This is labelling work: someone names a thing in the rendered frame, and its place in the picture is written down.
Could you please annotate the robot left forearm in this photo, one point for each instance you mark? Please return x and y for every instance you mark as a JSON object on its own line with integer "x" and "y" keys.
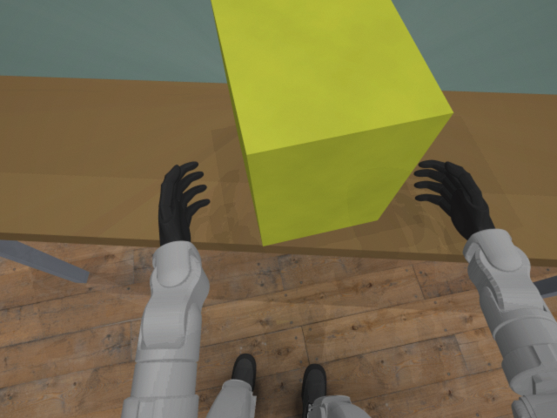
{"x": 164, "y": 379}

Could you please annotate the table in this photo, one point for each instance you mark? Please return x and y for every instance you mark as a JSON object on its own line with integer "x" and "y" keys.
{"x": 82, "y": 161}

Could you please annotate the right robot shin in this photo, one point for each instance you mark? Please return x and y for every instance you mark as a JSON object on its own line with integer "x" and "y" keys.
{"x": 325, "y": 399}

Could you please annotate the robot shin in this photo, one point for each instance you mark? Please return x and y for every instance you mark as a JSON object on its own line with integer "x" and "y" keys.
{"x": 325, "y": 399}
{"x": 237, "y": 383}

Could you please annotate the right robot upper arm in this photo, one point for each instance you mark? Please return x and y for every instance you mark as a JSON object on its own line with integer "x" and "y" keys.
{"x": 535, "y": 406}

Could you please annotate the right robot hand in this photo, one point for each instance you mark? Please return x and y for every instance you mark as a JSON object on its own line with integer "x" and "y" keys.
{"x": 461, "y": 198}

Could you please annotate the carton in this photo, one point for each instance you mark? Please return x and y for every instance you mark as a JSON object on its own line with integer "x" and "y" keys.
{"x": 334, "y": 107}

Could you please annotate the left robot shin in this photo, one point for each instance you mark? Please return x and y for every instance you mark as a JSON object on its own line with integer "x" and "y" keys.
{"x": 237, "y": 383}

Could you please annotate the left robot hand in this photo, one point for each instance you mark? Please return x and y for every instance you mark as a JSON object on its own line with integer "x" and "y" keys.
{"x": 174, "y": 216}

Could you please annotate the robot right forearm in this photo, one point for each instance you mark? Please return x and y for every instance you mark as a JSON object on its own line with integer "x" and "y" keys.
{"x": 517, "y": 316}

